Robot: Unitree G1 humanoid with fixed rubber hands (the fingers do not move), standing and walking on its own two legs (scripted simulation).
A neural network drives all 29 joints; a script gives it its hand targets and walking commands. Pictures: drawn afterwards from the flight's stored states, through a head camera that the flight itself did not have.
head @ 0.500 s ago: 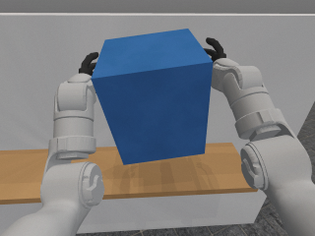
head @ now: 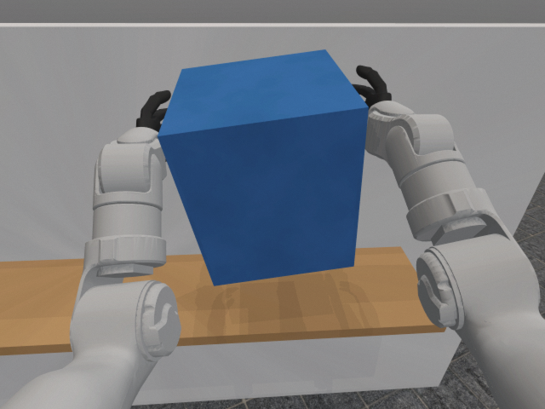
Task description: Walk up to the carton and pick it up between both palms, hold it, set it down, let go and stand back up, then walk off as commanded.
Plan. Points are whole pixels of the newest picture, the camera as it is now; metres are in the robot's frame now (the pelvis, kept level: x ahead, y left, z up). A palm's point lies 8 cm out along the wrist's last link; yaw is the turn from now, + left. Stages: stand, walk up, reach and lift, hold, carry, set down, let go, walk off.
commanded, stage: hold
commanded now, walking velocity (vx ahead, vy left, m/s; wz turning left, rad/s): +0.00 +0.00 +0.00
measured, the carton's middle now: (269, 169) +0.38 +0.00 +0.26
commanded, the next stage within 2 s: none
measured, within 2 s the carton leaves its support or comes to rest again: neither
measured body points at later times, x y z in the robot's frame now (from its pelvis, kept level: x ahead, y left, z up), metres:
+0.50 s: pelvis +0.00 +0.00 +0.00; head -0.10 +0.01 +0.44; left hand +0.38 +0.15 +0.31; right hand +0.38 -0.15 +0.34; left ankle +0.01 +0.14 -0.75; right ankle +0.03 -0.14 -0.75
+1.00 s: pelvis +0.00 +0.00 +0.00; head -0.10 +0.01 +0.44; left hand +0.39 +0.15 +0.31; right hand +0.38 -0.15 +0.34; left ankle +0.01 +0.14 -0.75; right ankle +0.03 -0.14 -0.75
